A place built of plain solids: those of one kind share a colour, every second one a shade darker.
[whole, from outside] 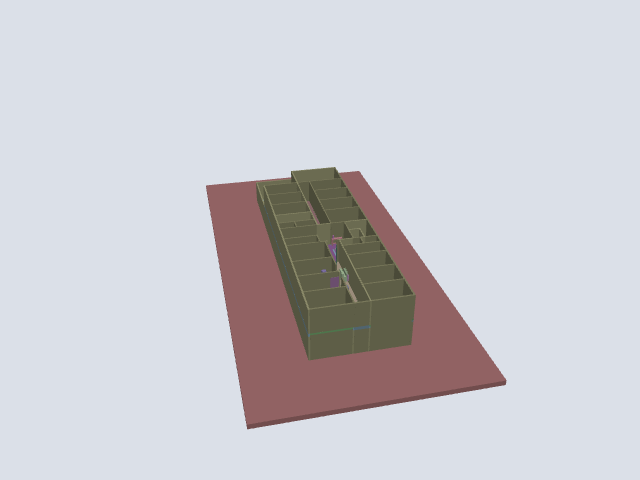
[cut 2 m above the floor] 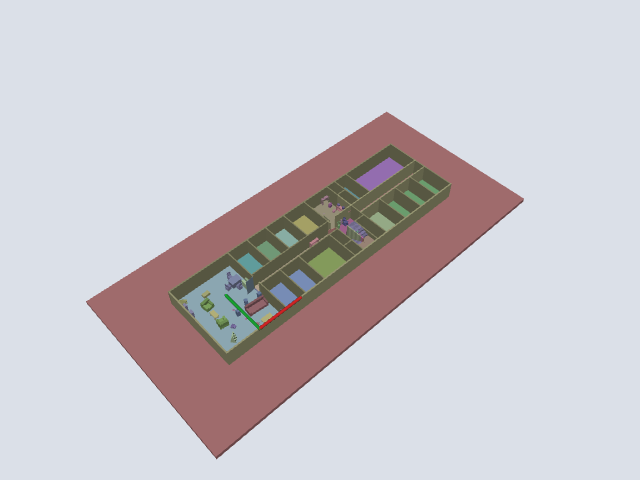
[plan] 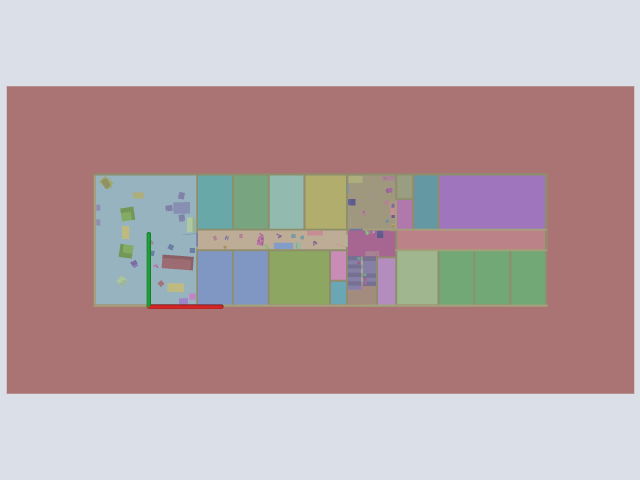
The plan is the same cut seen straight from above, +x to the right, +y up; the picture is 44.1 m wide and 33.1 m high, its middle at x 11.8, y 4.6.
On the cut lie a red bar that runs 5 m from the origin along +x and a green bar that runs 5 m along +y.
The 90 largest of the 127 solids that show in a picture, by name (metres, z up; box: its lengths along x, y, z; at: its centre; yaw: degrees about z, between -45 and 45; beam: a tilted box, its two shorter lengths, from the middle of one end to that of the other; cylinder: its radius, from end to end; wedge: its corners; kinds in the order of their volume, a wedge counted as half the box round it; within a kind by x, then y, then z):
{
 "under_1": {"box": [43.28, 21.21, 0.5], "at": [11.84, 4.61, -0.33]},
 "wall_1": {"box": [0.16, 8.89, 2.76], "at": [-3.72, 4.61, 1.08]},
 "wall_2": {"box": [0.16, 5.09, 2.46], "at": [0.08, 6.5, 3.99]},
 "wall_3": {"box": [0.16, 3.64, 2.46], "at": [3.31, 1.98, 3.99]},
 "wall_4": {"box": [0.13, 3.67, 2.76], "at": [3.33, 2.0, 1.08]},
 "wall_5": {"box": [0.13, 3.67, 5.52], "at": [3.33, 7.21, 2.46]},
 "wall_6": {"box": [0.13, 3.67, 5.52], "at": [5.79, 2.0, 2.46]},
 "wall_7": {"box": [0.13, 3.67, 5.52], "at": [5.79, 7.21, 2.46]},
 "wall_8": {"box": [13.72, 0.13, 2.46], "at": [6.86, 3.9, 3.99]},
 "wall_9": {"box": [0.13, 3.67, 5.52], "at": [8.27, 2.0, 2.46]},
 "wall_10": {"box": [0.13, 3.67, 5.52], "at": [8.27, 7.21, 2.46]},
 "wall_11": {"box": [10.46, 0.13, 2.76], "at": [8.49, 3.9, 1.08]},
 "wall_12": {"box": [10.46, 0.13, 2.46], "at": [8.49, 5.32, 3.99]},
 "wall_13": {"box": [10.61, 0.13, 2.76], "at": [8.56, 5.32, 1.08]},
 "wall_14": {"box": [0.13, 3.67, 2.46], "at": [10.73, 2.0, 3.99]},
 "wall_15": {"box": [0.13, 3.67, 5.52], "at": [10.73, 7.21, 2.46]},
 "wall_16": {"box": [31.28, 0.16, 2.76], "at": [11.84, 0.08, 1.08]},
 "wall_17": {"box": [31.28, 0.16, 2.76], "at": [11.84, 9.13, 1.08]},
 "wall_18": {"box": [0.13, 1.57, 5.52], "at": [12.48, 0.94, 2.46]},
 "wall_19": {"box": [0.13, 1.97, 5.52], "at": [12.48, 2.85, 2.46]},
 "wall_20": {"box": [1.3, 0.13, 5.52], "at": [13.07, 1.79, 2.46]},
 "wall_21": {"box": [0.13, 1.57, 5.52], "at": [13.65, 0.94, 2.46]},
 "wall_22": {"box": [0.13, 1.97, 5.52], "at": [13.65, 2.85, 2.46]},
 "wall_23": {"box": [0.13, 3.67, 2.76], "at": [13.65, 7.21, 1.08]},
 "wall_24": {"box": [0.13, 2.27, 2.46], "at": [13.65, 7.92, 3.99]},
 "wall_25": {"box": [27.48, 0.16, 2.46], "at": [13.74, 9.13, 3.99]},
 "wall_26": {"box": [24.25, 0.16, 2.46], "at": [15.36, 0.08, 3.99]},
 "wall_27": {"box": [3.53, 0.13, 2.46], "at": [15.36, 6.71, 3.99]},
 "wall_28": {"box": [0.13, 3.18, 5.52], "at": [15.73, 1.75, 2.46]},
 "wall_29": {"box": [1.45, 0.13, 5.52], "at": [16.39, 3.4, 2.46]},
 "wall_30": {"box": [0.13, 3.18, 5.52], "at": [17.05, 1.75, 2.46]},
 "wall_31": {"box": [0.13, 1.97, 2.76], "at": [17.05, 6.37, 1.08]},
 "wall_32": {"box": [1.3, 0.13, 5.52], "at": [17.64, 7.42, 2.46]},
 "wall_33": {"box": [0.13, 1.97, 5.52], "at": [18.23, 6.37, 2.46]},
 "wall_34": {"box": [0.13, 1.57, 5.52], "at": [18.23, 8.27, 2.46]},
 "wall_35": {"box": [4.44, 0.13, 2.46], "at": [19.21, 3.9, 3.99]},
 "wall_36": {"box": [0.13, 3.67, 5.52], "at": [19.98, 2.0, 2.46]},
 "wall_37": {"box": [0.13, 3.67, 5.52], "at": [19.98, 7.21, 2.46]},
 "wall_38": {"box": [12.76, 0.13, 2.76], "at": [21.1, 5.32, 1.08]},
 "wall_39": {"box": [10.49, 0.13, 2.76], "at": [22.23, 3.9, 1.08]},
 "wall_40": {"box": [10.49, 0.13, 2.46], "at": [22.23, 5.32, 3.99]},
 "wall_41": {"box": [0.13, 3.67, 5.52], "at": [22.45, 2.0, 2.46]},
 "wall_42": {"box": [0.13, 3.67, 2.46], "at": [22.45, 7.21, 3.99]},
 "wall_43": {"box": [0.13, 3.67, 5.52], "at": [24.91, 2.0, 2.46]},
 "wall_44": {"box": [0.13, 3.67, 2.46], "at": [24.91, 7.21, 3.99]},
 "wall_45": {"box": [4.02, 0.13, 2.46], "at": [25.47, 3.9, 3.99]},
 "wall_46": {"box": [0.16, 3.67, 5.52], "at": [27.4, 2.0, 2.46]},
 "wall_47": {"box": [0.16, 1.29, 5.52], "at": [27.4, 4.61, 2.46]},
 "wall_48": {"box": [0.16, 3.67, 5.52], "at": [27.4, 7.21, 2.46]},
 "floor_salle_1": {"box": [6.9, 8.89, 0.5], "at": [-0.19, 4.61, -0.25]},
 "stair_1": {"box": [0.92, 0.6, 1.44], "at": [14.18, 1.46, 0.42]},
 "stair_2": {"box": [0.92, 0.89, 1.27], "at": [14.18, 1.6, 0.34]},
 "stair_3": {"box": [0.92, 1.18, 1.11], "at": [14.18, 1.75, 0.26]},
 "stair_4": {"box": [0.92, 1.47, 0.95], "at": [14.18, 1.89, 0.17]},
 "stair_5": {"box": [0.92, 1.76, 0.79], "at": [14.18, 2.04, 0.09]},
 "stair_6": {"box": [0.92, 2.05, 0.62], "at": [14.18, 2.18, 0.01]},
 "stair_7": {"box": [0.92, 2.34, 0.46], "at": [14.18, 2.33, -0.07]},
 "stair_8": {"box": [0.92, 2.05, 1.92], "at": [15.21, 2.45, 0.66]},
 "stair_9": {"box": [0.92, 1.76, 2.09], "at": [15.21, 2.59, 0.74]},
 "stair_10": {"box": [0.92, 1.47, 2.25], "at": [15.21, 2.74, 0.82]},
 "stair_11": {"box": [0.92, 1.18, 2.41], "at": [15.21, 2.88, 0.91]},
 "stair_12": {"box": [0.92, 0.31, 2.9], "at": [15.21, 3.31, 1.15]},
 "floor_manager_sejour_1": {"box": [7.28, 3.67, 0.5], "at": [23.68, 7.21, -0.25]},
 "floor_manager_room_1": {"box": [2.34, 3.67, 0.5], "at": [21.21, 2.0, -0.25]},
 "floor_manager_room_2": {"box": [2.34, 3.67, 0.5], "at": [23.68, 2.0, -0.25]},
 "floor_manager_room_3": {"box": [2.34, 3.67, 0.5], "at": [26.15, 2.0, -0.25]},
 "floor_store_1": {"box": [2.34, 3.67, 0.5], "at": [4.56, 2.0, -0.25]},
 "floor_store_2": {"box": [2.34, 3.67, 0.5], "at": [7.03, 2.0, -0.25]},
 "floor_laundry_1": {"box": [4.09, 3.67, 0.5], "at": [10.38, 2.0, -0.25]},
 "floor_corr_1": {"box": [10.2, 1.29, 0.5], "at": [8.49, 4.61, -0.25]},
 "floor_manager_flat_1": {"box": [10.2, 1.29, 0.5], "at": [22.22, 4.61, -0.25]},
 "floor_entrance_1": {"box": [3.27, 3.67, 0.5], "at": [15.36, 7.21, -0.25]},
 "floor_manager_kitchen_1": {"box": [2.79, 3.67, 0.5], "at": [18.52, 2.0, -0.25]},
 "floor_office_1": {"box": [2.79, 3.67, 0.5], "at": [12.2, 7.21, -0.25]},
 "floor_bicycles_1": {"box": [2.34, 3.67, 0.5], "at": [7.03, 7.21, -0.25]},
 "floor_luggage_1": {"box": [2.34, 3.67, 0.5], "at": [9.5, 7.21, -0.25]},
 "floor_stores_1": {"box": [2.34, 3.67, 0.5], "at": [4.56, 7.21, -0.25]},
 "stair_landing_1": {"box": [1.03, 1.0, 1.76], "at": [14.23, 0.66, 0.58]},
 "stair_landing_2": {"box": [0.92, 1.29, 1.76], "at": [15.21, 0.8, 0.58]},
 "floor_manager_shower_1": {"box": [1.62, 3.67, 0.5], "at": [19.1, 7.21, -0.25]},
 "floor_lobby_1": {"box": [3.27, 1.78, 0.5], "at": [15.36, 4.36, -0.25]},
 "upper_floor_corr_1": {"box": [10.2, 1.29, 0.16], "at": [22.22, 4.61, 2.68]},
 "upper_floor_unit_1": {"box": [10.2, 1.29, 0.16], "at": [8.49, 4.61, 2.68]},
 "floor_chute_1": {"box": [1.19, 3.18, 0.5], "at": [16.39, 1.75, -0.25]},
 "upper_floor_landing_1": {"box": [3.27, 2.82, 0.16], "at": [15.36, 5.24, 2.68]},
 "wall_band_1": {"box": [24.25, 0.16, 0.31], "at": [15.36, 0.08, 2.61]},
 "floor_manager_wc_1": {"box": [1.04, 1.97, 0.5], "at": [17.64, 6.37, -0.25]},
 "floor_wc_1": {"box": [1.04, 1.97, 0.5], "at": [13.07, 2.85, -0.25]},
 "floor_cupboard_1": {"box": [1.04, 1.57, 0.5], "at": [13.07, 0.94, -0.25]},
 "floor_manager_cupboard_1": {"box": [1.04, 1.57, 0.5], "at": [17.64, 8.27, -0.25]}
}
